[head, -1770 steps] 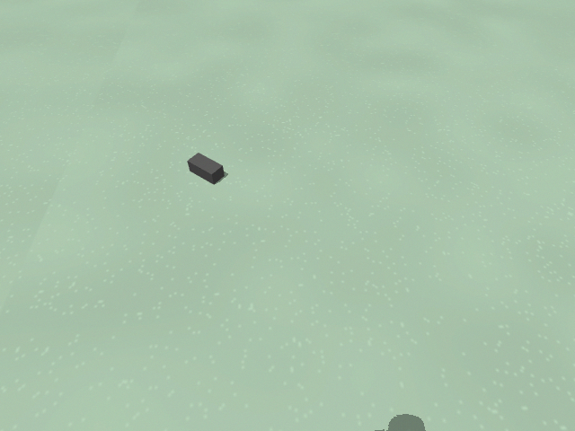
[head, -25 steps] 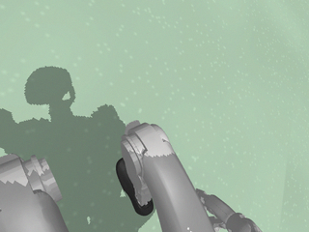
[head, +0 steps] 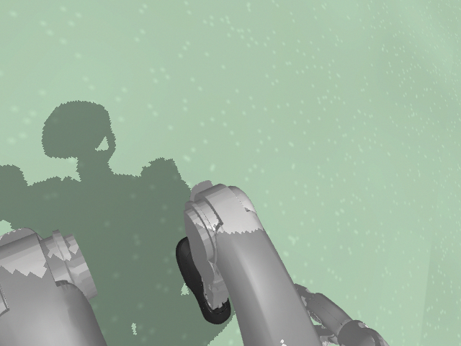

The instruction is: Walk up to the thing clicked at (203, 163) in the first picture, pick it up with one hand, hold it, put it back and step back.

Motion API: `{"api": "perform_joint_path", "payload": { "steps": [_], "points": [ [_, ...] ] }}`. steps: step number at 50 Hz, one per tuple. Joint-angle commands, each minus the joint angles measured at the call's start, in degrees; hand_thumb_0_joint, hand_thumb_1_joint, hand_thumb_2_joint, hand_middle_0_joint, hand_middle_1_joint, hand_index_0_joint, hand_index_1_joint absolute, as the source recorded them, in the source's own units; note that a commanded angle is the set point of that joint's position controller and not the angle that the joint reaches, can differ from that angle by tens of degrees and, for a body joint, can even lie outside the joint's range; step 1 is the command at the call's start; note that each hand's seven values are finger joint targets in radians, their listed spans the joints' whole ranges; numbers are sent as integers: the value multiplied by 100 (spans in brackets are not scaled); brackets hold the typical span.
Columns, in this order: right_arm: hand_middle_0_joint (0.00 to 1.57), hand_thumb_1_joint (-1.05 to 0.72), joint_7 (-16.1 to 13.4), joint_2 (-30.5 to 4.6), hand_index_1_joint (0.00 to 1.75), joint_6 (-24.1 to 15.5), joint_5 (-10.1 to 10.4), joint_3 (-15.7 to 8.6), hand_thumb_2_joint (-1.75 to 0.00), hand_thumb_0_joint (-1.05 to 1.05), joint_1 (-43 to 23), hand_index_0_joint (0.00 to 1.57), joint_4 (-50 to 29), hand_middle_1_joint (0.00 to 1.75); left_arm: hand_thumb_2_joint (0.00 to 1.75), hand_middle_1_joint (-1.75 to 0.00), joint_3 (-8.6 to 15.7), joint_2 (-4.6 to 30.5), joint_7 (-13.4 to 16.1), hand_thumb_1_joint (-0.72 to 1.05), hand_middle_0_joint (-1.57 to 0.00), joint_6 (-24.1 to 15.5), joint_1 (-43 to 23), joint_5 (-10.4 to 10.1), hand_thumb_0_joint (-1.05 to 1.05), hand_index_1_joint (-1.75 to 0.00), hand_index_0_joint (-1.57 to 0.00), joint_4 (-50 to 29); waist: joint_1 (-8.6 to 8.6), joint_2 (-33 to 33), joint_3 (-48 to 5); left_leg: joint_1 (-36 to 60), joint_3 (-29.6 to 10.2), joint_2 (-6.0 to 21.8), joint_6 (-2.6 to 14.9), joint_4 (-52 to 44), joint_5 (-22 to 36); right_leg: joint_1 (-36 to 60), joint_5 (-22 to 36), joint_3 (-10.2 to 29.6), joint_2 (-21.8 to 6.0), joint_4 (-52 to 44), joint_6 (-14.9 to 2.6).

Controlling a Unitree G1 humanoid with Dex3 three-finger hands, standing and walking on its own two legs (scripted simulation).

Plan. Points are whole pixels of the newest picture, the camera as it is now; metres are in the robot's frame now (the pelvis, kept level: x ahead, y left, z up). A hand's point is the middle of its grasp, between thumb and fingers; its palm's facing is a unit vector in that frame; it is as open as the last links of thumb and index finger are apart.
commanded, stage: settle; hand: left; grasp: from above
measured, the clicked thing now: out of the picture +0.43 +0.34 -0.27
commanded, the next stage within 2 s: lift in 0.70 s
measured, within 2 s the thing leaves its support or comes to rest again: leaves its support in 0.16 s
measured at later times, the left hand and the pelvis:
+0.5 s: hand out of the picture +0.41 +0.35 -0.16, palm faces -0.43 -0.11 -0.90, open 10.6 cm; pelvis +0.00 +0.00 +0.02, yaw +4 degrees
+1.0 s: hand out of the picture +0.40 +0.35 -0.11, palm faces -0.45 -0.13 -0.88, open 10.6 cm; pelvis -0.01 -0.01 +0.05, yaw +7 degrees
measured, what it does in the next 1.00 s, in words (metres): rises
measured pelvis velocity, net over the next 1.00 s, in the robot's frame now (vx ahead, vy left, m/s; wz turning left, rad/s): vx -0.01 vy -0.01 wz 0.12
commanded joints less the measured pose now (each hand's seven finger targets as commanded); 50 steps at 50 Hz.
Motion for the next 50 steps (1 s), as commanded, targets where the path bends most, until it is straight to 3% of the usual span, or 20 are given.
{"api": "perform_joint_path", "payload": {
  "steps": [1, 3, 5, 6, 7, 9, 10, 13, 16, 17, 22, 26, 31, 37, 40, 41, 42, 43, 46, 50],
  "points": [
    [20, -92, -68, -1903, 30, 19, 91, -768, -90, 0, 891, 20, 1, 30, 86, -82, 238, 1461, 65, 42, -83, 73, -1368, -99, 0, -81, -85, -1168, 52, 3445, -4094, 3085, 873, 169, 216, -1443, 1297, 1834, 1760, -642, 41, -1153, -580],
    [20, -92, -21, -1804, 30, -9, 141, -844, -91, 0, 855, 20, 27, 30, 85, -81, 179, 1267, -11, 42, -84, 120, -1196, -82, 0, -80, -85, -1289, 119, 3483, -3951, 3076, 893, 164, 204, -1503, 1215, 1676, 1664, -638, 46, -1135, -600],
    [20, -92, -32, -1896, 30, 14, 222, -982, -91, 0, 971, 20, 4, 30, 85, -79, 494, 1581, -45, 44, -85, 98, -1245, -54, 0, -78, -86, -1966, 258, 3665, -4405, 3262, 938, 135, 187, -1500, 1370, 1791, 1753, -604, 8, -1152, -631],
    [20, -92, -8, -1863, 30, 16, 243, -1054, -91, 0, 983, 20, -22, 30, 85, -80, 457, 1429, -103, 47, -87, 120, -1137, -43, 0, -79, -88, -2138, 283, 3742, -4471, 3343, 973, 129, 171, -1489, 1479, 1758, 1816, -576, -17, -1140, -650],
    [20, -91, 6, -1788, 30, 11, 295, -1092, -90, 0, 923, 20, -51, 30, 82, -77, 152, 975, -177, 48, -87, 108, -1335, -90, 0, -76, -89, -2487, 290, 3776, -4529, 3379, 1017, 112, 159, -1489, 1555, 1633, 1862, -581, -31, -1176, -670],
    [20, -91, 34, -1724, 30, 33, 420, -1217, -90, 0, 1001, 20, -33, 30, 81, -77, 185, 952, -264, 55, -93, 160, -1356, -162, 0, -76, -94, -2893, 349, 4017, -4903, 3637, 1025, 108, 166, -1609, 1568, 1622, 1880, -530, -48, -1166, -665],
    [20, -91, 46, -1691, 30, 37, 482, -1285, -90, 0, 1048, 20, 38, 30, 80, -77, 154, 846, -313, 56, -92, 214, -1190, -166, 0, -75, -94, -2799, 418, 3898, -4841, 3557, 1054, 109, 179, -1624, 1551, 1563, 1866, -495, -51, -1184, -660],
    [20, -91, 46, -1647, 30, 94, 577, -1416, -90, 0, 1195, 20, 71, 30, 78, -76, 36, 589, -471, 63, -96, 357, -1318, -180, 0, -73, -99, -2692, 328, 3494, -4597, 3214, 1122, 64, 240, -1666, 1299, 1453, 1697, -424, -86, -1348, -641],
    [20, -91, 23, -1539, 30, 150, 685, -1485, -90, 0, 1248, 20, 121, 30, 82, -77, -138, 402, -691, 67, -101, 464, -1361, -229, 0, -75, -103, -2735, 454, 3274, -4712, 3206, 1165, 54, 301, -1742, 1189, 1472, 1608, -318, -95, -1467, -619],
    [20, -91, 13, -1548, 30, 156, 717, -1504, -90, 0, 1267, 20, 105, 30, 83, -78, -222, 271, -772, 69, -102, 490, -1480, -292, 0, -76, -104, -2784, 411, 3181, -4625, 3132, 1176, 34, 303, -1799, 1124, 1402, 1530, -323, -122, -1510, -644],
    [20, -91, -80, -1414, 30, 296, 840, -1582, -90, 0, 1289, 20, 15, 30, 91, -82, -309, 148, -1164, 75, -108, 545, -1420, -402, 0, -80, -110, -2891, 546, 2902, -4883, 3187, 1253, -1, 334, -1964, 1095, 1696, 1437, -176, -141, -1673, -636],
    [20, -91, -202, -1426, 30, 429, 884, -1597, -90, 0, 1400, 20, -31, 30, 91, -83, -255, 192, -1380, 74, -107, 490, -1502, -432, 0, -81, -108, -2869, 496, 2533, -4757, 2998, 1306, -52, 374, -1964, 1173, 1838, 1489, -127, -178, -1835, -628],
    [20, -91, -341, -1372, 30, 587, 934, -1625, -90, 0, 1414, 20, -105, 30, 93, -85, -147, 359, -1548, 73, -106, 356, -1518, -369, 0, -84, -108, -2979, 599, 2479, -4827, 3049, 1328, -80, 366, -2067, 1068, 1831, 1224, -32, -194, -1923, -669],
    [20, -91, -484, -1313, 30, 707, 945, -1639, -90, 0, 1495, 20, -133, 30, 99, -85, -52, 514, -1564, 72, -106, 252, -1701, -301, 0, -85, -107, -3303, 652, 2654, -5014, 3268, 1398, -88, 358, -2191, 1080, 1844, 1230, 21, -228, -2018, -670],
    [20, -89, -538, -1303, 30, 743, 972, -1689, -89, 0, 1537, 20, -118, 30, 91, -78, -60, 476, -1611, 66, -102, 257, -1676, -299, 0, -76, -103, -3417, 701, 2842, -5160, 3527, 1368, -90, 328, -2380, 1062, 1746, 1216, -37, -251, -1985, -694],
    [20, -94, -554, -1305, 30, 755, 999, -1716, -91, 0, 1532, 20, -136, 30, 89, -83, -22, 556, -1645, 70, -107, 286, -1560, -297, 0, -81, -108, -3379, 747, 2866, -5158, 3601, 1369, -87, 322, -2446, 1032, 1742, 1176, -29, -258, -2002, -701],
    [20, -89, -571, -1315, 30, 772, 1008, -1767, -89, 0, 1555, 20, -151, 30, 90, -77, -26, 502, -1678, 63, -99, 309, -1570, -339, 0, -76, -100, -3555, 824, 2998, -5254, 3715, 1420, -98, 318, -2524, 1029, 1739, 1196, -26, -288, -2057, -691],
    [20, -93, -578, -1272, 30, 790, 1032, -1784, -91, 0, 1569, 20, -157, 30, 88, -81, 8, 557, -1713, 69, -107, 338, -1608, -366, 0, -79, -108, -3685, 836, 3061, -5440, 3847, 1396, -91, 315, -2620, 992, 1822, 1166, 2, -289, -2055, -693],
    [20, -92, -621, -1246, 30, 843, 1098, -1870, -90, 0, 1636, 20, -125, 30, 88, -83, -99, 366, -1875, 72, -102, 452, -1458, -498, 0, -80, -105, -3734, 832, 2912, -5465, 3969, 1415, -81, 344, -2742, 989, 1861, 1187, 33, -296, -2214, -673],
    [20, -91, -665, -1132, 30, 922, 1216, -1980, -90, 0, 1686, 20, -96, 30, 92, -84, -74, 341, -2148, 73, -104, 561, -1234, -663, 0, -81, -106, -4146, 1027, 2951, -5797, 4231, 1489, -108, 368, -2980, 1147, 2136, 1314, 134, -330, -2363, -663]
  ]
}}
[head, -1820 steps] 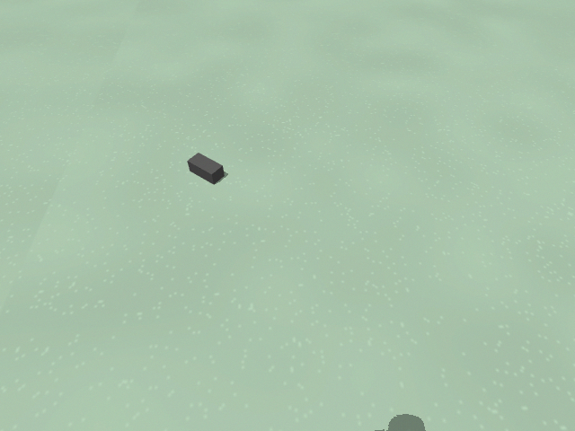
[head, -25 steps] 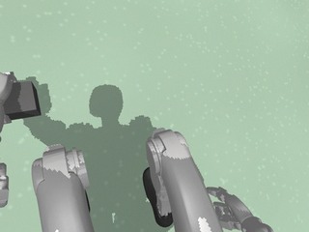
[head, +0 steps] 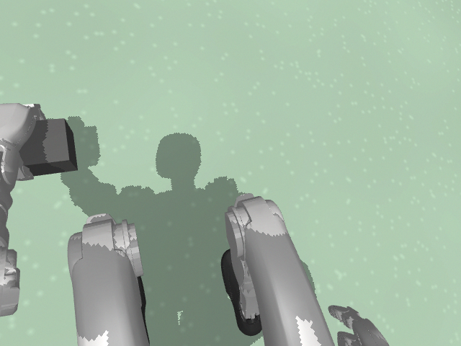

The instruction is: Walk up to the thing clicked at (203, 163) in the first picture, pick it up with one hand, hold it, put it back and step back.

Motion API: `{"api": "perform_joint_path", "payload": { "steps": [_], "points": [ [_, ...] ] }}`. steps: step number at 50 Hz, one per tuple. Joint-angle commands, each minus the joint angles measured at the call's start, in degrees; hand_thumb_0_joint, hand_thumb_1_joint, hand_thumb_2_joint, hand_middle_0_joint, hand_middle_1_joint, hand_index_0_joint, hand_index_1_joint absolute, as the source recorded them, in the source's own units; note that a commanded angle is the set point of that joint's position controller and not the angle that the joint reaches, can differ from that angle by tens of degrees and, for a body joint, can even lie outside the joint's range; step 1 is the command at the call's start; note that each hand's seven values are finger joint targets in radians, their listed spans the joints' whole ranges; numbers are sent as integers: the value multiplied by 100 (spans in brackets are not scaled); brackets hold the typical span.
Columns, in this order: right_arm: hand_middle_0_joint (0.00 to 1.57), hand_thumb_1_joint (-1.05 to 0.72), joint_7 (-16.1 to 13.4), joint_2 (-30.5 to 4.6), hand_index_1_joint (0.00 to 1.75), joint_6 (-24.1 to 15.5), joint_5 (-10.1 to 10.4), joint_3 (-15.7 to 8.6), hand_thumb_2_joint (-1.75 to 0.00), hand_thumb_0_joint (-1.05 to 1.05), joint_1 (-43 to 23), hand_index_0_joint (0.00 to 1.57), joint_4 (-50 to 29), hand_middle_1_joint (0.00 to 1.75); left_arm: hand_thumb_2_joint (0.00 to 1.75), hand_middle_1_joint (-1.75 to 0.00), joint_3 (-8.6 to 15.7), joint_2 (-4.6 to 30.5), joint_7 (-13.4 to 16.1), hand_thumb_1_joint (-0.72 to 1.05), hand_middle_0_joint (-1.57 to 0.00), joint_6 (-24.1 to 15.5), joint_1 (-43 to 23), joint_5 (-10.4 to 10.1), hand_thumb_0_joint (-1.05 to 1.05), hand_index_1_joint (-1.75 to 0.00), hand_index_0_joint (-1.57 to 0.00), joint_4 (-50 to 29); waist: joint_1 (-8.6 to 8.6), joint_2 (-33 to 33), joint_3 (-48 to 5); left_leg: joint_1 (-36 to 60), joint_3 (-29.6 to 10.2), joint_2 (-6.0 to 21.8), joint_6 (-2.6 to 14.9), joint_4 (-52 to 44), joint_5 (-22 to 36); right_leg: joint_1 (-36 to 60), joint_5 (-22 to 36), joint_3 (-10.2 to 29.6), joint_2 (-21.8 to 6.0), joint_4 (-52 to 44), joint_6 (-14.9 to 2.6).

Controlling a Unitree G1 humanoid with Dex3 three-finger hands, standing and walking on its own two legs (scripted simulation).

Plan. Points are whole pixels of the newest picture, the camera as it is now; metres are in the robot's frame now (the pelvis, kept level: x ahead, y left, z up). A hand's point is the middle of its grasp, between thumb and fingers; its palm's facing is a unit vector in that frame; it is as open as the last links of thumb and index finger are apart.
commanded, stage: lift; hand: left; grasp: from above
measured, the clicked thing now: (19, 151) +0.45 +0.31 -0.19
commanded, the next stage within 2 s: hold in 1.50 s
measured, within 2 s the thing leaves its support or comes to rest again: neither
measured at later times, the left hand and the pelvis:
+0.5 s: hand out of the picture +0.38 +0.31 +0.00, palm faces -0.45 -0.11 -0.89, open 10.6 cm; pelvis +0.00 +0.00 +0.11, yaw +4 degrees
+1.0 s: hand out of the picture +0.33 +0.29 +0.21, palm faces -0.45 -0.12 -0.88, open 10.6 cm; pelvis +0.03 +0.01 +0.29, yaw +8 degrees
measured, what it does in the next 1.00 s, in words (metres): rises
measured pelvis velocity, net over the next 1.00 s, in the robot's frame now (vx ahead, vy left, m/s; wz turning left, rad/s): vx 0.03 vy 0.01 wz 0.13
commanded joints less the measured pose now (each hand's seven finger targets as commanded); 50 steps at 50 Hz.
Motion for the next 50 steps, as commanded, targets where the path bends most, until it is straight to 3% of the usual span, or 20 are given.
{"api": "perform_joint_path", "payload": {
  "steps": [1, 3, 7, 9, 12, 14, 17, 18, 20, 22, 26, 28, 30, 32, 36, 37, 39, 43, 46, 50],
  "points": [
    [20, -91, -143, -1336, 30, -7, 147, -612, -90, 0, 970, 20, -167, 30, 92, -82, 238, 1591, 2, 74, -104, 128, -1876, -253, 0, -80, -107, -1527, 230, 2055, -4549, 3893, 721, -20, 261, -1680, 739, 1861, 1235, -370, 59, -1662, -541],
    [20, -91, -177, -1290, 30, 20, 196, -645, -90, 0, 948, 20, -144, 30, 89, -82, 191, 1509, -107, 72, -102, 108, -1745, -299, 0, -79, -105, -1638, 236, 1872, -4289, 3732, 759, -40, 283, -1752, 615, 1848, 1101, -308, 48, -1811, -553],
    [20, -91, -217, -1212, 30, 52, 281, -726, -90, 0, 921, 20, -238, 30, 90, -82, 286, 1521, -222, 70, -101, 63, -1558, -393, 0, -79, -104, -2133, 388, 1753, -4585, 4102, 694, -31, 280, -2109, 607, 2066, 1068, -281, 19, -1969, -548],
    [20, -91, -236, -1165, 30, 72, 320, -742, -90, 0, 890, 20, -269, 30, 91, -83, 132, 1285, -293, 70, -100, 72, -1401, -451, 0, -81, -103, -2158, 339, 1630, -4414, 4161, 685, -21, 297, -2238, 543, 2083, 1028, -251, 14, -2140, -529],
    [20, -91, -285, -1127, 30, 82, 362, -774, -90, 0, 856, 20, -320, 30, 93, -85, 215, 1357, -338, 68, -99, 66, -1290, -536, 0, -82, -102, -2551, 419, 1583, -4426, 4267, 734, -33, 319, -2471, 437, 2373, 921, -179, -6, -2438, -517],
    [20, -91, -311, -1094, 30, 92, 378, -801, -90, 0, 809, 20, -385, 30, 95, -86, 81, 1051, -410, 69, -100, 106, -905, -628, 0, -84, -102, -2550, 455, 1456, -4311, 4463, 668, -4, 307, -2740, 266, 2431, 801, -192, -9, -2593, -502],
    [20, -90, -396, -1107, 30, 120, 452, -861, -90, 0, 752, 20, -432, 30, 92, -85, 203, 1245, -450, 67, -97, 153, -918, -684, 0, -82, -100, -3196, 563, 1642, -4635, 4931, 649, -6, 288, -3070, 317, 2817, 860, -141, -27, -2815, -507],
    [20, -91, -401, -1102, 30, 134, 456, -865, -90, 0, 757, 20, -456, 30, 94, -85, 196, 1103, -467, 67, -98, 223, -475, -673, 0, -83, -100, -2945, 576, 1481, -4485, 5039, 611, 17, 285, -3204, 375, 2875, 924, -164, -28, -2888, -483],
    [20, -90, -452, -1056, 30, 145, 493, -910, -90, 0, 685, 20, -491, 30, 97, -84, 22, 894, -513, 70, -101, 238, -694, -789, 0, -83, -103, -3542, 524, 1553, -4575, 5412, 564, 40, 278, -3431, 431, 3021, 991, -147, -44, -3081, -475],
    [20, -90, -524, -1055, 30, 165, 532, -912, -90, 0, 644, 20, -504, 30, 95, -82, 213, 1096, -501, 67, -100, 317, -366, -801, 0, -81, -101, -3583, 615, 1498, -4508, 5625, 546, 42, 264, -3695, 424, 3307, 994, -128, -49, -3281, -468],
    [20, -90, -616, -939, 30, 191, 565, -903, -90, 0, 500, 20, -516, 30, 93, -79, 4, 694, -585, 65, -99, 426, 59, -878, 0, -78, -100, -3829, 595, 1372, -4263, 6108, 539, 60, 278, -4188, 584, 3728, 1120, -81, -74, -3753, -432],
    [20, -90, -688, -903, 30, 215, 602, -898, -90, 0, 415, 20, -575, 30, 93, -80, 138, 880, -591, 64, -98, 481, 294, -890, 0, -79, -99, -4074, 684, 1349, -4312, 6394, 675, 36, 276, -4425, 573, 4240, 1075, 3, -55, -4170, -434],
    [20, -90, -745, -855, 30, 215, 620, -880, -90, 0, 322, 20, -583, 30, 93, -78, -48, 612, -627, 65, -100, 519, 407, -985, 0, -78, -100, -4329, 665, 1266, -4128, 6552, 737, 23, 278, -4738, 442, 4537, 994, 56, -66, -4510, -425],
    [20, -89, -806, -826, 30, 182, 652, -871, -90, 0, 283, 20, -526, 30, 93, -75, -133, 363, -639, 65, -100, 567, 719, -1029, 0, -75, -100, -4270, 631, 1262, -3706, 6718, 619, 51, 255, -5151, 241, 4658, 900, 34, -82, -4687, -413],
    [20, -90, -909, -771, 30, 173, 708, -840, -90, 0, 203, 20, -496, 30, 93, -74, -99, 360, -621, 66, -102, 599, 1057, -950, 0, -75, -102, -4239, 660, 1008, -3355, 7192, 630, 56, 243, -5696, 289, 5290, 921, 109, -74, -5275, -414],
    [20, -90, -938, -734, 30, 147, 722, -822, -90, 0, 167, 20, -485, 30, 94, -76, -246, 290, -622, 67, -103, 576, 870, -967, 0, -76, -102, -4423, 650, 1012, -3334, 7378, 689, 36, 244, -5829, 315, 5492, 915, 151, -61, -5500, -420],
    [20, -90, -987, -741, 30, 89, 724, -846, -90, 0, 235, 20, -386, 30, 95, -78, -197, 257, -599, 65, -100, 570, 898, -971, 0, -78, -100, -4280, 654, 977, -3108, 7612, 703, 51, 232, -6068, 454, 5708, 1005, 198, -80, -5754, -416],
    [20, -90, -1010, -686, 30, 1, 744, -820, -90, 0, 268, 20, -299, 30, 92, -80, -432, -101, -520, 66, -100, 576, 1252, -871, 0, -79, -100, -3606, 677, 739, -2626, 8079, 714, 47, 204, -6593, 629, 6165, 1161, 225, -77, -6281, -417],
    [20, -90, -1024, -658, 30, -77, 743, -846, -90, 0, 325, 20, -271, 30, 93, -80, -520, -151, -459, 67, -100, 531, 927, -877, 0, -79, -100, -3740, 703, 822, -2635, 8470, 782, 18, 190, -6945, 873, 6652, 1348, 292, -79, -6692, -424],
    [20, -90, -993, -680, 30, -149, 734, -853, -90, 0, 331, 20, -241, 30, 94, -78, -592, -365, -375, 68, -102, 548, 1169, -830, 0, -79, -102, -3238, 771, 727, -2283, 8875, 738, 28, 167, -7533, 763, 7023, 1343, 280, -71, -7123, -410]
  ]
}}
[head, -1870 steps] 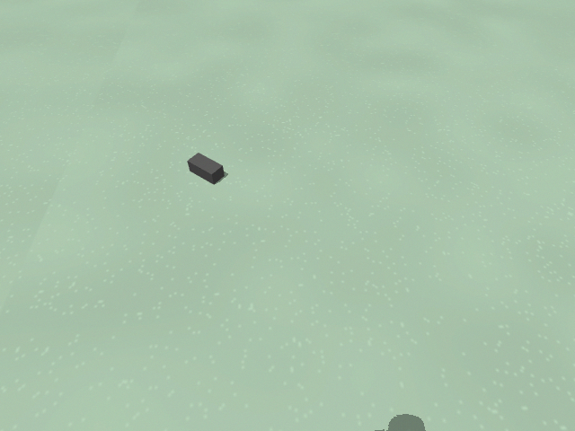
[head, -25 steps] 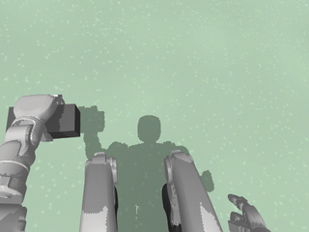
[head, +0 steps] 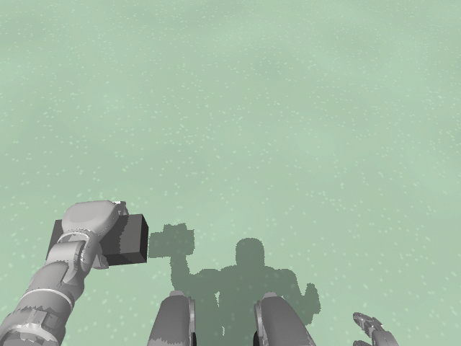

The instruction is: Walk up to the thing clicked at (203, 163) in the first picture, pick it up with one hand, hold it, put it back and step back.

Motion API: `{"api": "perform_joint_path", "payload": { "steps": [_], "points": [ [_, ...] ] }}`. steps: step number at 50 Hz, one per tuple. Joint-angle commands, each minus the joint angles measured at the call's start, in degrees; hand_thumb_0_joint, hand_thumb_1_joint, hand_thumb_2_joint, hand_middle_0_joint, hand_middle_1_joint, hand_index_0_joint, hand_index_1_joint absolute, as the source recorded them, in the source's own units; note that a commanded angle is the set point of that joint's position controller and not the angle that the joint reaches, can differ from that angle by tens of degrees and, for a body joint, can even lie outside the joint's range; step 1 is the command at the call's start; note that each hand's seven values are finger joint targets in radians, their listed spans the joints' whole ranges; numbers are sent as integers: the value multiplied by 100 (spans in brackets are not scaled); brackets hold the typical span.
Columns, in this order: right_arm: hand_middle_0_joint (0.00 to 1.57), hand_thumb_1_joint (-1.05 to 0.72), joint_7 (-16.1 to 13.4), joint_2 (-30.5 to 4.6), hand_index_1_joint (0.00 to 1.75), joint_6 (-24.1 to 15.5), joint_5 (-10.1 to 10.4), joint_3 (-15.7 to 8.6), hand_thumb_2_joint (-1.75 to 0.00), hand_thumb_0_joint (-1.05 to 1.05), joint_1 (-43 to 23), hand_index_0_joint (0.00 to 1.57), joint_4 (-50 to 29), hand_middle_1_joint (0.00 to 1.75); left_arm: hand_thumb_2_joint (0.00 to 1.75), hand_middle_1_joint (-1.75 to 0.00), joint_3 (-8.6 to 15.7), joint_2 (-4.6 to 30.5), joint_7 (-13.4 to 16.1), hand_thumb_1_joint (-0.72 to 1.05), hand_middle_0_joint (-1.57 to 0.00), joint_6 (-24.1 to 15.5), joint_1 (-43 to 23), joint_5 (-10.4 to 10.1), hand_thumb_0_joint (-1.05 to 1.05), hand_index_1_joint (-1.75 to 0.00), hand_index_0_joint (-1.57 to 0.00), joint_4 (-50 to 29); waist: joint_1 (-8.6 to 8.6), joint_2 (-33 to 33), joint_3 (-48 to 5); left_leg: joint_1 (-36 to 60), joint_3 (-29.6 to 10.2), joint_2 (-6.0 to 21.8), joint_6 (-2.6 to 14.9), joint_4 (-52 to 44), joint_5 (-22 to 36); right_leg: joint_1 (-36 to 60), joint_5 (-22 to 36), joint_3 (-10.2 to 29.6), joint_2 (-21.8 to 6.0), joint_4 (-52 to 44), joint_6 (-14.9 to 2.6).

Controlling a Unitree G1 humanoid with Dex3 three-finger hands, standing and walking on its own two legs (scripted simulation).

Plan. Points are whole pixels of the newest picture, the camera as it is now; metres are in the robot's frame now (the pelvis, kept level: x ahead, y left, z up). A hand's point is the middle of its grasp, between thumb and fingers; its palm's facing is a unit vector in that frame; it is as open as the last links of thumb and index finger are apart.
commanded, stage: lift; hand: left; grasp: from above
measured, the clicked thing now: (102, 241) +0.34 +0.25 -0.12
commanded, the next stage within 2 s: hold in 0.50 s
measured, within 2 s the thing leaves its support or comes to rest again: neither
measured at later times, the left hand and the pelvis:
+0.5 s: hand (97, 209) +0.35 +0.22 +0.00, palm faces -0.46 -0.07 -0.88, open 10.6 cm; pelvis +0.04 +0.00 +0.08, yaw +0 degrees
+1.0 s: hand (86, 196) +0.36 +0.22 +0.04, palm faces -0.47 -0.05 -0.88, open 10.6 cm; pelvis +0.06 +0.00 +0.11, yaw +0 degrees
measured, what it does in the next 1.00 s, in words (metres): rises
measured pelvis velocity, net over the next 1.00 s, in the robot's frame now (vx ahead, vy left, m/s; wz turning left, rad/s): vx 0.06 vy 0.00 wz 0.00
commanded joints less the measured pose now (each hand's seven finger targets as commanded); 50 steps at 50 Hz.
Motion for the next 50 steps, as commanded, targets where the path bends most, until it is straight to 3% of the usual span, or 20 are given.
{"api": "perform_joint_path", "payload": {
  "steps": [1, 2, 3, 5, 8, 10, 11, 14, 18, 20, 28, 35, 36, 38, 40, 45, 50],
  "points": [
    [20, -90, -58, -907, 30, -278, -13, -314, -90, 0, 214, 20, -412, 30, 95, -78, 339, 929, 345, 69, -104, -26, -1875, 6, 0, -79, -103, -835, -66, 524, -1771, 2493, -51, -96, 10, -1885, 133, 869, 494, -183, 178, -1546, -309],
    [20, -90, -56, -914, 30, -303, -7, -322, -90, 0, 220, 20, -438, 30, 95, -81, 368, 1020, 379, 72, -104, -44, -2039, 17, 0, -80, -104, -978, -22, 591, -1819, 2664, -52, -94, 5, -2026, 162, 1033, 541, -191, 190, -1631, -308],
    [20, -90, -48, -918, 30, -306, -2, -316, -90, 0, 250, 20, -436, 30, 95, -79, 412, 1046, 418, 71, -105, -17, -1780, 60, 0, -79, -105, -755, 31, 471, -1749, 2766, -26, -110, 8, -2118, 286, 1176, 625, -180, 173, -1756, -316],
    [20, -90, -35, -908, 30, -312, 1, -321, -90, 0, 282, 20, -446, 30, 97, -80, 358, 1000, 459, 68, -103, -23, -1986, 34, 0, -81, -103, -889, 3, 473, -1759, 2990, 86, -159, 10, -2243, 544, 1441, 796, -139, 164, -2022, -320],
    [20, -90, -9, -880, 30, -315, -4, -322, -90, 0, 327, 20, -416, 30, 99, -82, 316, 868, 539, 69, -104, 31, -1769, 19, 0, -82, -103, -791, 19, 349, -1698, 3277, 154, -178, 6, -2434, 896, 1743, 1065, -120, 151, -2293, -321],
    [20, -90, -9, -910, 30, -305, -12, -350, -90, 0, 305, 20, -434, 30, 99, -81, 491, 1073, 612, 72, -106, 63, -1807, 57, 0, -82, -106, -847, 78, 335, -1751, 3489, 206, -207, 4, -2546, 1140, 2050, 1272, -95, 131, -2477, -295],
    [20, -90, -4, -886, 30, -290, -15, -329, -90, 0, 346, 20, -410, 30, 99, -80, 368, 966, 607, 71, -106, 91, -1862, 59, 0, -81, -105, -858, 40, 295, -1723, 3553, 221, -208, 12, -2584, 1304, 2136, 1438, -74, 134, -2534, -289],
    [20, -90, -8, -905, 30, -258, -15, -369, -90, 0, 373, 20, -396, 30, 100, -80, 498, 1053, 628, 67, -103, 140, -1753, 49, 0, -81, -102, -775, 83, 306, -1685, 3816, 244, -229, 1, -2771, 1569, 2407, 1685, -30, 110, -2734, -270],
    [20, -90, -3, -888, 30, -204, -3, -382, -90, 0, 370, 20, -406, 30, 98, -78, 296, 805, 549, 67, -103, 186, -1724, -6, 0, -79, -102, -733, 42, 122, -1607, 4128, 266, -251, 16, -2985, 1890, 2790, 2031, 15, 92, -3050, -230],
    [20, -90, -6, -906, 30, -182, -1, -406, -90, 0, 349, 20, -424, 30, 100, -78, 365, 949, 508, 67, -104, 184, -1723, -23, 0, -79, -103, -767, 99, 130, -1576, 4247, 298, -262, 26, -3119, 2014, 3054, 2162, 26, 79, -3198, -213],
    [20, -90, -8, -900, 30, -99, 22, -430, -90, 0, 273, 20, -523, 30, 100, -77, 237, 771, 338, 65, -103, 84, -1603, 7, 0, -79, -102, -854, 89, 172, -1306, 4727, 304, -261, -4, -3546, 2317, 3269, 2336, 30, 83, -3541, -237],
    [20, -89, -19, -950, 30, -86, 37, -471, -90, 0, 199, 20, -526, 30, 92, -79, 293, 921, 233, 65, -98, 74, -1760, 37, 0, -78, -100, -1063, 109, 180, -1319, 5086, 314, -255, -5, -3770, 2704, 3595, 2610, 22, 98, -3720, -246],
    [20, -90, -21, -964, 30, -75, 46, -486, -90, 0, 165, 20, -560, 30, 96, -80, 340, 1007, 215, 64, -99, 59, -1839, 26, 0, -79, -99, -1125, 139, 247, -1344, 5146, 327, -260, -11, -3804, 2724, 3634, 2631, 23, 94, -3763, -244],
    [20, -89, -21, -929, 30, -79, 53, -459, -90, 0, 131, 20, -581, 30, 98, -80, 222, 837, 154, 64, -99, 52, -1798, 5, 0, -80, -99, -1160, 146, 154, -1199, 5130, 306, -265, -14, -3898, 2617, 3700, 2553, 27, 94, -3830, -245],
    [20, -89, -18, -956, 30, -86, 48, -474, -90, 0, 139, 20, -568, 30, 95, -81, 334, 945, 125, 64, -98, 64, -1664, -1, 0, -80, -99, -1100, 189, 215, -1229, 5169, 301, -268, -30, -3964, 2606, 3807, 2508, 33, 93, -3869, -263],
    [20, -89, -34, -957, 30, -67, 67, -457, -90, 0, 40, 20, -662, 30, 97, -81, 276, 914, -18, 65, -99, 61, -1636, -53, 0, -80, -99, -1277, 186, 58, -1199, 5301, 370, -283, 41, -4019, 2847, 3999, 2809, 71, 76, -4026, -220],
    [20, -89, -38, -948, 30, -51, 88, -443, -90, 0, -26, 20, -702, 30, 93, -80, 241, 871, -139, 66, -98, 69, -1515, -46, 0, -79, -100, -1272, 217, 80, -1002, 5356, 340, -257, 11, -4232, 2734, 4074, 2634, 42, 99, -4131, -256]
  ]
}}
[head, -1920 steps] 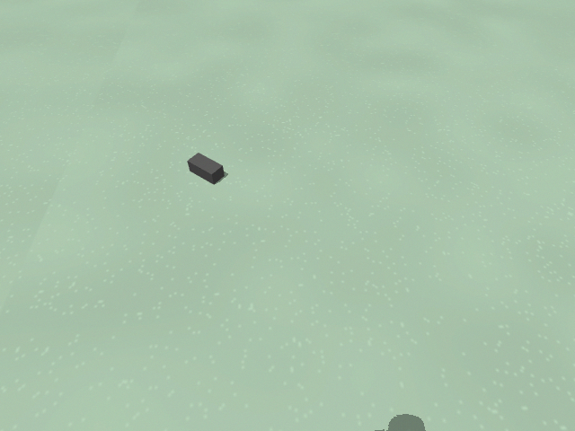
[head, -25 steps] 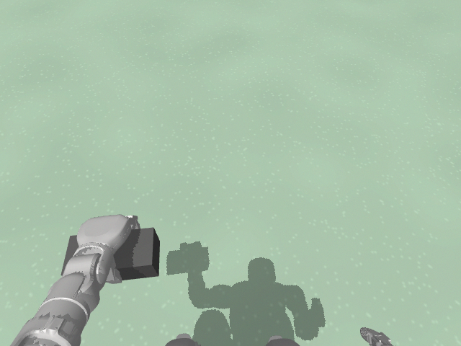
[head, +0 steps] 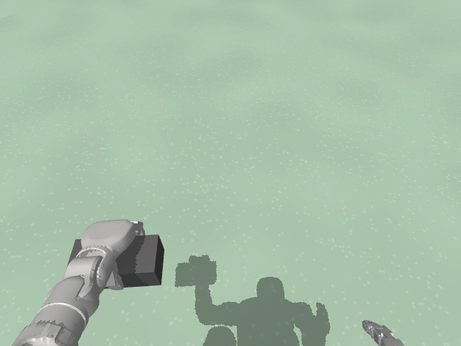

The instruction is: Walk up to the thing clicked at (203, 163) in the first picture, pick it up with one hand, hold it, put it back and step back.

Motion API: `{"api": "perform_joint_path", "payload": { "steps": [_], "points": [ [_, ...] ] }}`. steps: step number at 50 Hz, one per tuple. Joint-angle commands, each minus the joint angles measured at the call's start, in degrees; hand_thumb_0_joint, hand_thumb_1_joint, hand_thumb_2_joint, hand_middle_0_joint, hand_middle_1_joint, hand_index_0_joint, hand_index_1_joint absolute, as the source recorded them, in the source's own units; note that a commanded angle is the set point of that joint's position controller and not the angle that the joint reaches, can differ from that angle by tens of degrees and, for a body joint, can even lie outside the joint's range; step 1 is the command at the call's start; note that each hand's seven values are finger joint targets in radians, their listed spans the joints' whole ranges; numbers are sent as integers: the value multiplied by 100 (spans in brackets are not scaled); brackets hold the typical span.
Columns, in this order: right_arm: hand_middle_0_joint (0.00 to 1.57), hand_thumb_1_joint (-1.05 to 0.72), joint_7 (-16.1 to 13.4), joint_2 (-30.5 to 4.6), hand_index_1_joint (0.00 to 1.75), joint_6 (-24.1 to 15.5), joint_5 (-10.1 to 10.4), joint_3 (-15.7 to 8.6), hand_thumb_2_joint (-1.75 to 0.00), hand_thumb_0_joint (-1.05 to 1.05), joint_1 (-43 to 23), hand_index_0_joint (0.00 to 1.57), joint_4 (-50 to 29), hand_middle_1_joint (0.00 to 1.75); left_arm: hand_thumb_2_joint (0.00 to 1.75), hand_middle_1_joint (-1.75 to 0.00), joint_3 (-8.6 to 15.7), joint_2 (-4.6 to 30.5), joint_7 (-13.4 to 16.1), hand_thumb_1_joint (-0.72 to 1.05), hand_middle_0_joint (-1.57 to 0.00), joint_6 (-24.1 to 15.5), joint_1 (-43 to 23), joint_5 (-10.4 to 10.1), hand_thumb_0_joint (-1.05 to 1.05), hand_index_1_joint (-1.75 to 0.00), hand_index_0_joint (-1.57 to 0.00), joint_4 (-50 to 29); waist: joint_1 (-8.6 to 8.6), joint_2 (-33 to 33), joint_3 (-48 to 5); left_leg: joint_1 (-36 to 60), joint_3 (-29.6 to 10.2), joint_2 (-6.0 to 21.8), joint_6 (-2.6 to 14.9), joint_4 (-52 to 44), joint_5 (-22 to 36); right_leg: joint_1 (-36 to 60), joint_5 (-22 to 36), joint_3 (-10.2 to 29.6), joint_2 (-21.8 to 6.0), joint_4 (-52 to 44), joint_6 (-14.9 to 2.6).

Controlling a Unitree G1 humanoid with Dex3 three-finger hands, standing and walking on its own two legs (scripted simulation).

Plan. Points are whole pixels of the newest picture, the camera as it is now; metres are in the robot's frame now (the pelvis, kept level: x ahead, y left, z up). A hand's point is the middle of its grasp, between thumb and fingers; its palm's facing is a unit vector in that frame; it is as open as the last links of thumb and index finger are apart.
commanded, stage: hold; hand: left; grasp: from above
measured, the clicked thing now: (118, 262) +0.31 +0.23 -0.10
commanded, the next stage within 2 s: crouch in 1.50 s
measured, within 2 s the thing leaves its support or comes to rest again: neither
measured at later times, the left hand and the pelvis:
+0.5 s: hand (114, 268) +0.27 +0.22 -0.04, palm faces -0.47 -0.04 -0.88, open 10.6 cm; pelvis -0.02 +0.00 +0.01, yaw +0 degrees
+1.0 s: hand (111, 270) +0.26 +0.21 -0.03, palm faces -0.47 -0.04 -0.88, open 10.6 cm; pelvis -0.02 +0.00 +0.01, yaw +0 degrees
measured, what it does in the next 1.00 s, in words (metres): stands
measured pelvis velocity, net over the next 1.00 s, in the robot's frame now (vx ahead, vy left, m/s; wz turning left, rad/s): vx -0.02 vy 0.00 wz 0.00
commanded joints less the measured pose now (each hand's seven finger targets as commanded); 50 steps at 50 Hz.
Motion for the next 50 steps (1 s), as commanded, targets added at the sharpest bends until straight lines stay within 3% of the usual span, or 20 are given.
{"api": "perform_joint_path", "payload": {
  "steps": [1, 13, 14, 15, 17, 22, 28, 30, 40, 43, 44, 46, 50],
  "points": [
    [20, -89, -74, -853, 30, -225, 23, -260, -89, 0, -208, 20, -659, 30, 93, -78, 521, 1235, 150, 65, -98, -23, -1978, -51, 0, -77, -99, -1398, 33, 218, -1644, 1477, -15, -154, -1, -534, 1791, 272, 1599, -218, 286, -523, -238],
    [20, -89, -105, -846, 30, -187, 45, -201, -90, 0, -448, 20, -776, 30, 96, -79, 574, 1292, 72, 64, -99, -70, -1920, -63, 0, -79, -100, -1416, 65, 100, -1414, 1580, 56, -192, 39, -793, 1529, 490, 1410, -190, 256, -850, -212],
    [20, -89, -104, -850, 30, -185, 40, -204, -90, 0, -422, 20, -774, 30, 96, -81, 560, 1275, 63, 64, -98, -74, -1977, -68, 0, -80, -99, -1470, 8, 80, -1385, 1539, 51, -190, 52, -814, 1424, 459, 1338, -178, 253, -871, -210],
    [20, -89, -107, -846, 30, -183, 44, -199, -89, 0, -481, 20, -780, 30, 96, -80, 625, 1341, 64, 65, -98, -78, -1920, -96, 0, -79, -99, -1470, 68, 143, -1369, 1577, 39, -187, 37, -856, 1385, 469, 1279, -191, 256, -890, -222],
    [20, -89, -103, -829, 30, -184, 41, -187, -90, 0, -512, 20, -798, 30, 97, -79, 508, 1229, 15, 63, -99, -91, -1959, -74, 0, -79, -99, -1517, 51, 155, -1371, 1650, 40, -172, 32, -906, 1304, 437, 1186, -196, 253, -925, -237],
    [20, -89, -133, -836, 30, -187, 57, -173, -90, 0, -619, 20, -810, 30, 97, -80, 631, 1407, 1, 65, -99, -118, -2089, -90, 0, -80, -100, -1681, 99, 228, -1470, 1729, 79, -203, 43, -935, 1327, 545, 1211, -167, 234, -1001, -221],
    [20, -89, -140, -821, 30, -196, 58, -146, -89, 0, -697, 20, -812, 30, 94, -82, 542, 1294, -41, 65, -98, -92, -1982, -101, 0, -81, -99, -1657, 68, 151, -1256, 1714, 65, -186, 45, -1051, 1109, 523, 999, -167, 239, -1108, -223],
    [20, -89, -141, -832, 30, -201, 65, -141, -90, 0, -720, 20, -821, 30, 94, -81, 628, 1366, -71, 65, -98, -95, -1860, -147, 0, -80, -100, -1604, 110, 89, -1182, 1694, 46, -175, 47, -1114, 999, 550, 899, -180, 241, -1138, -226],
    [20, -89, -175, -790, 30, -203, 91, -85, -90, 0, -840, 20, -879, 30, 95, -83, 537, 1309, -217, 65, -98, -102, -2045, -165, 0, -81, -99, -1964, 134, 110, -1223, 1846, 72, -175, 54, -1203, 1155, 663, 1012, -177, 246, -1207, -232],
    [20, -89, -182, -786, 30, -192, 89, -82, -90, 0, -923, 20, -895, 30, 95, -83, 650, 1406, -272, 67, -99, -107, -1893, -192, 0, -81, -101, -1946, 183, 154, -1197, 1843, 67, -177, 53, -1265, 1059, 692, 911, -179, 236, -1257, -235],
    [20, -89, -182, -767, 30, -194, 89, -53, -90, 0, -934, 20, -910, 30, 94, -82, 491, 1274, -309, 67, -100, -105, -1960, -181, 0, -80, -101, -1962, 133, 71, -1136, 1831, 69, -174, 64, -1280, 1021, 684, 885, -176, 241, -1265, -232],
    [20, -89, -190, -783, 30, -193, 101, -60, -90, 0, -934, 20, -910, 30, 94, -82, 645, 1408, -321, 66, -99, -109, -1843, -183, 0, -80, -100, -1901, 173, 141, -1085, 1832, 68, -182, 58, -1300, 987, 672, 841, -165, 227, -1286, -240],
    [20, -89, -196, -771, 30, -187, 89, -58, -90, 0, -949, 20, -911, 30, 94, -82, 560, 1331, -339, 65, -97, -144, -1984, -189, 0, -80, -99, -1971, 155, 104, -1141, 1883, 41, -167, 45, -1304, 1091, 685, 931, -185, 243, -1263, -245]
  ]
}}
